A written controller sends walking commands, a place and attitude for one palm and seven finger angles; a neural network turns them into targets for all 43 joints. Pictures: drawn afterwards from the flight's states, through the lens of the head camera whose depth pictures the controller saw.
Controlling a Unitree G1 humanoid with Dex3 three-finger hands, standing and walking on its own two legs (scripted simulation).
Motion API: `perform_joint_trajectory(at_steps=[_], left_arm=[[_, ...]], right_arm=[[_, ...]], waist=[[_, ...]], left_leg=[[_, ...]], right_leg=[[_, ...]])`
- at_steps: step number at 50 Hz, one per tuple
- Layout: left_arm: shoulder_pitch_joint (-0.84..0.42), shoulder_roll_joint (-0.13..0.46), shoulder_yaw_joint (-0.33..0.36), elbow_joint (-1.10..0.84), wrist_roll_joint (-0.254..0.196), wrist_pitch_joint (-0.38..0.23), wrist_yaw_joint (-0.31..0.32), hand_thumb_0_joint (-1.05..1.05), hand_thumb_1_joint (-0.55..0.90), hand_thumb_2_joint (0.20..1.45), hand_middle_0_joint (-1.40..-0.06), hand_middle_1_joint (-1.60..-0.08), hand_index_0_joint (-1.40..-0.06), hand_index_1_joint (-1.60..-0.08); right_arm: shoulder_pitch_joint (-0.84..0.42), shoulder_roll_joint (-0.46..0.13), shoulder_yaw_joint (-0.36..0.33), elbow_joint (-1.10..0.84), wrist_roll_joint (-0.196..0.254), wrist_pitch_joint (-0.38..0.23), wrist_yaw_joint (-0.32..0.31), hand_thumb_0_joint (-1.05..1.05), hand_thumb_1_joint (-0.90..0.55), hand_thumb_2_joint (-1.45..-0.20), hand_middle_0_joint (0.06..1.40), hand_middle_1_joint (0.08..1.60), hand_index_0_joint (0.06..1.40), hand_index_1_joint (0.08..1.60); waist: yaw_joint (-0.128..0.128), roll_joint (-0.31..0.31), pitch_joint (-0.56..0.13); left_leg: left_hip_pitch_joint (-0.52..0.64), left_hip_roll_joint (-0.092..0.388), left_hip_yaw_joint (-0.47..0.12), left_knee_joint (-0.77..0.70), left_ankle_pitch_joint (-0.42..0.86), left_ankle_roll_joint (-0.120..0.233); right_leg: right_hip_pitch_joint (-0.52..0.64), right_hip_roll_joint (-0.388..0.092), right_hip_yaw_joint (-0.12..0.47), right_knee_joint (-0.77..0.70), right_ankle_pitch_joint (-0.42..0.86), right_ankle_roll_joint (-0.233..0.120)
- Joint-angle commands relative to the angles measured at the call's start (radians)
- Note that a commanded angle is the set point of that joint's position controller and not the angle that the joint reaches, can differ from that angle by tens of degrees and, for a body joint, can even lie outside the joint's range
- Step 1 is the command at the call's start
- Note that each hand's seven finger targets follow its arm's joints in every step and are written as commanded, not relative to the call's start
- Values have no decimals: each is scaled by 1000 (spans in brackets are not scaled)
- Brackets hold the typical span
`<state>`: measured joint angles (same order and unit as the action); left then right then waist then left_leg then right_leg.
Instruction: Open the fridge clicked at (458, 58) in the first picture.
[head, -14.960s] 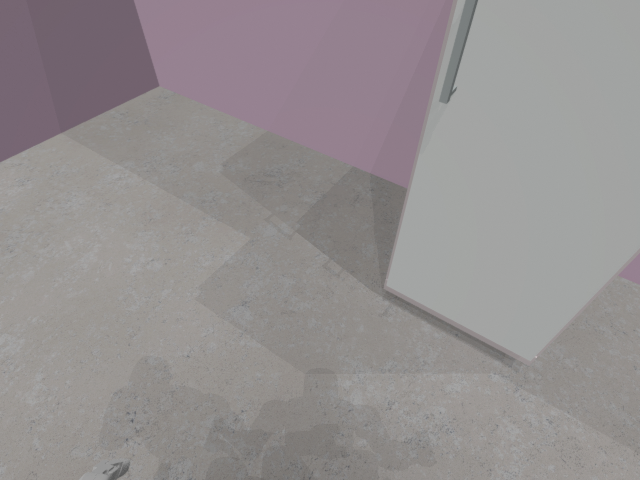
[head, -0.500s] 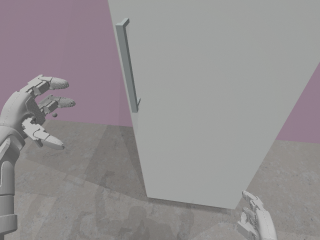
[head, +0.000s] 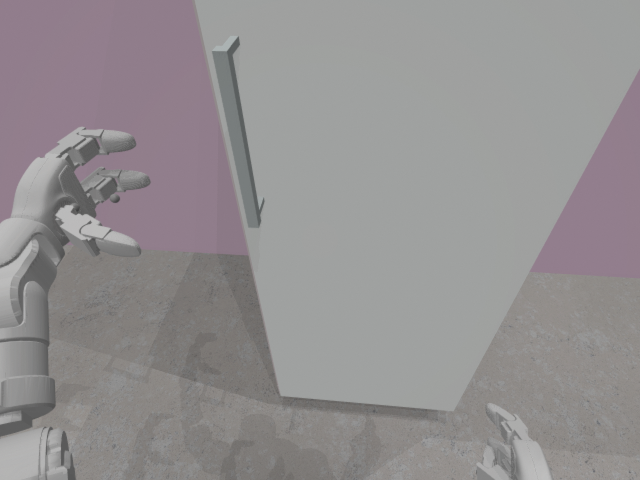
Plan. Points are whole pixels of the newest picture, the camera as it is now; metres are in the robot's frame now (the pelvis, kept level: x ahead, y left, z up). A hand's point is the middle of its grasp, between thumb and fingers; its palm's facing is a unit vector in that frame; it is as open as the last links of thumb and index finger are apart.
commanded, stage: move the hooked fingers beside the handle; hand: left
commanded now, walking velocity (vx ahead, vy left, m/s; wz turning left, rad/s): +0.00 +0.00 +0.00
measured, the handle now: (244, 143) +0.49 +0.14 +0.21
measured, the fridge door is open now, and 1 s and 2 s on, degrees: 0 0 0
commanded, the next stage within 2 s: feel for the door with the fingertips in 1.94 s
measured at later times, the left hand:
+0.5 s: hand (159, 177) +0.40 +0.22 +0.21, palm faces +0.00 -1.00 -0.04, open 14.0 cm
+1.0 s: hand (183, 154) +0.44 +0.21 +0.22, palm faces +0.00 -1.00 +0.00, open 14.0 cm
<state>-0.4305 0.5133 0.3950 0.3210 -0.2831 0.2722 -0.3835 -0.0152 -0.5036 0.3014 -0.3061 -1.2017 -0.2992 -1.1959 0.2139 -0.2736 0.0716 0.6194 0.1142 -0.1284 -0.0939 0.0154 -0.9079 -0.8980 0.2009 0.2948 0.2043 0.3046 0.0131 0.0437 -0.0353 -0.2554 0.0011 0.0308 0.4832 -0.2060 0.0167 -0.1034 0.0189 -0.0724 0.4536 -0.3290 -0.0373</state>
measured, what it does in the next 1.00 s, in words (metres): stands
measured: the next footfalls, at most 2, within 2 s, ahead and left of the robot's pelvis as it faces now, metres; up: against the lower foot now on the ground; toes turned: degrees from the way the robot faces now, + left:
none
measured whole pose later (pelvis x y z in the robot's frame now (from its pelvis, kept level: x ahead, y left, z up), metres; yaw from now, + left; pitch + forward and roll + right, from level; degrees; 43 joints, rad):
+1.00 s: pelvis +0.01 +0.00 +0.00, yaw -2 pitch +2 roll +0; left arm -0.74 0.49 0.34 0.74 -0.21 0.13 -0.29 -0.02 -0.50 0.30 -0.30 -1.20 -0.30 -1.20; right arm 0.31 -0.29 0.04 0.66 0.10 -0.06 -0.08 0.01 -0.91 -0.90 0.20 0.29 0.20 0.30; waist -0.05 0.03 -0.05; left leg -0.30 0.01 0.06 0.48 -0.21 0.02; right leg -0.16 0.03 -0.04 0.45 -0.32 -0.04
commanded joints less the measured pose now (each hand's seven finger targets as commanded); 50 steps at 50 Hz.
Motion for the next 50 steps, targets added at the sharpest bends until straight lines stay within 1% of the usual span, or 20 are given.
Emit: perform_joint_trajectory(at_steps=[1, 2, 6, 7, 9, 10, 13, 16, 17, 20, 23, 27, 32, 36, 39, 43, 45, 46, 47, 50], left_arm=[[-443, 237, 21, -153, -2, -47, 7, 0, -500, 300, -300, -1200, -300, -1200], [-439, 235, 16, -153, -5, -51, 9, 0, -500, 300, -300, -1200, -300, -1200], [-545, 244, 15, -158, -2, -89, 25, 0, -500, 300, -300, -1200, -300, -1200], [-547, 262, 29, -160, -3, -103, 35, 0, -500, 300, -300, -1200, -300, -1200], [-563, 260, 39, -162, 4, -114, 48, 0, -500, 300, -300, -1200, -300, -1200], [-571, 255, 33, -151, 10, -118, 55, 0, -500, 300, -300, -1200, -300, -1200], [-530, 279, 58, -41, 16, -101, 68, 0, -500, 300, -300, -1200, -300, -1200], [-579, 244, 7, 14, 30, -84, 72, 0, -500, 300, -300, -1200, -300, -1200], [-581, 231, -10, 5, 33, -89, 74, 0, -500, 300, -300, -1200, -300, -1200], [-632, 253, 6, -9, 38, -111, 79, 0, -500, 300, -300, -1200, -300, -1200], [-704, 222, -23, -54, 29, -151, 81, 0, -500, 300, -300, -1200, -300, -1200], [-668, 265, 23, 44, 31, -158, 86, 0, -500, 300, -300, -1200, -300, -1200], [-677, 257, 5, 147, 50, -134, 94, 0, -500, 300, -300, -1200, -300, -1200], [-809, 225, -44, 133, 59, -165, 91, 0, -500, 300, -300, -1200, -300, -1200], [-873, 239, -36, 161, 55, -200, 97, 0, -500, 300, -300, -1200, -300, -1200], [-844, 253, -11, 159, 57, -227, 101, 0, -500, 300, -300, -1200, -300, -1200], [-785, 267, 10, 202, 65, -218, 104, 0, -500, 300, -300, -1200, -300, -1200], [-768, 237, -10, 210, 65, -211, 102, 0, -500, 300, -300, -1200, -300, -1200], [-706, 262, 17, 237, 63, -204, 101, 0, -500, 300, -300, -1200, -300, -1200], [-669, 267, 21, 232, 60, -178, 91, 0, -500, 300, -300, -1200, -300, -1200]], right_arm=[[-122, -125, -49, -165, -2, -50, -13, 0, -900, -900, 200, 300, 200, 300], [-116, -125, -51, -164, -3, -47, -12, 0, -900, -900, 200, 300, 200, 300], [-113, -126, -50, -156, -5, -46, -19, 0, -900, -900, 200, 300, 200, 300], [-99, -128, -52, -149, -8, -44, -18, 0, -900, -900, 200, 300, 200, 300], [-100, -123, -51, -153, -12, -47, -15, 0, -900, -900, 200, 300, 200, 300], [-101, -124, -50, -149, -12, -45, -15, 0, -900, -900, 200, 300, 200, 300], [-79, -132, -54, -133, -12, -30, -13, 0, -900, -900, 200, 300, 200, 300], [-68, -135, -56, -130, -8, -20, -15, 0, -900, -900, 200, 300, 200, 300], [-66, -135, -59, -133, -8, -16, -14, 0, -900, -900, 200, 300, 200, 300], [-59, -134, -62, -135, -11, -15, -15, 0, -900, -900, 200, 300, 200, 300], [-53, -132, -62, -131, -14, -18, -13, 0, -900, -900, 200, 300, 200, 300], [-22, -143, -70, -108, -15, -12, -14, 0, -900, -900, 200, 300, 200, 300], [0, -147, -74, -103, -14, 6, -9, 0, -900, -900, 200, 300, 200, 300], [9, -148, -77, -101, -14, 11, -11, 0, -900, -900, 200, 300, 200, 300], [30, -154, -80, -83, -18, 8, -14, 0, -900, -900, 200, 300, 200, 300], [41, -154, -80, -87, -23, 7, -9, 0, -900, -900, 200, 300, 200, 300], [45, -152, -82, -88, -22, 14, -4, 0, -900, -900, 200, 300, 200, 300], [43, -150, -82, -93, -22, 16, 0, 0, -900, -900, 200, 300, 200, 300], [51, -154, -86, -96, -22, 21, 2, 0, -900, -900, 200, 300, 200, 300], [39, -157, -85, -115, -17, 34, 4, 0, -900, -900, 200, 300, 200, 300]], waist=[[-10, 51, -193], [-9, 1, -198], [-23, 19, -230], [-17, -7, -244], [-10, 23, -273], [-12, 44, -268], [-7, -12, -224], [-25, 8, -193], [-24, -14, -209], [-26, 22, -249], [-37, 39, -286], [-29, -28, -279], [-31, -18, -236], [-60, 24, -257], [-72, -9, -274], [-47, 14, -346], [-33, 29, -327], [-34, 19, -316], [-22, -28, -317], [-17, -42, -266]], left_leg=[[257, -4, -69, -26, 189, 35], [252, -1, -68, -23, 191, 39], [279, -1, -74, -29, 177, 38], [276, 2, -73, -28, 191, 40], [289, -2, -76, -32, 207, 38], [293, 0, -75, -35, 207, 35], [239, 0, -65, -39, 198, 39], [226, 4, -65, -44, 163, 36], [233, 7, -60, -39, 178, 40], [263, 5, -64, -32, 208, 39], [297, 6, -68, -29, 233, 40], [269, 7, -57, -27, 244, 44], [221, 3, -46, -25, 230, 45], [244, 4, -53, -18, 218, 42], [263, 9, -61, -14, 217, 46], [286, 3, -58, -6, 282, 46], [265, 4, -51, -6, 289, 43], [257, 2, -47, -8, 285, 44], [235, 3, -41, -4, 298, 48], [190, 0, -31, -15, 273, 48]], right_leg=[[-166, -19, 39, -76, 320, 16], [-157, -20, 41, -82, 325, 18], [-163, -15, 43, -81, 297, 14], [-144, -16, 42, -84, 308, 13], [-132, -14, 42, -76, 321, 10], [-137, -14, 42, -76, 315, 8], [-128, -15, 45, -83, 333, 14], [-160, -15, 45, -88, 294, 14], [-150, -16, 46, -88, 304, 15], [-143, -13, 51, -84, 332, 11], [-138, -9, 50, -81, 349, 9], [-119, -9, 51, -80, 375, 13], [-131, -15, 54, -78, 379, 15], [-163, -11, 56, -74, 359, 14], [-176, -5, 58, -79, 348, 15], [-130, -8, 60, -58, 418, 11], [-123, -9, 60, -53, 431, 11], [-124, -9, 58, -53, 437, 13], [-99, -10, 56, -52, 459, 15], [-100, -11, 59, -51, 475, 20]])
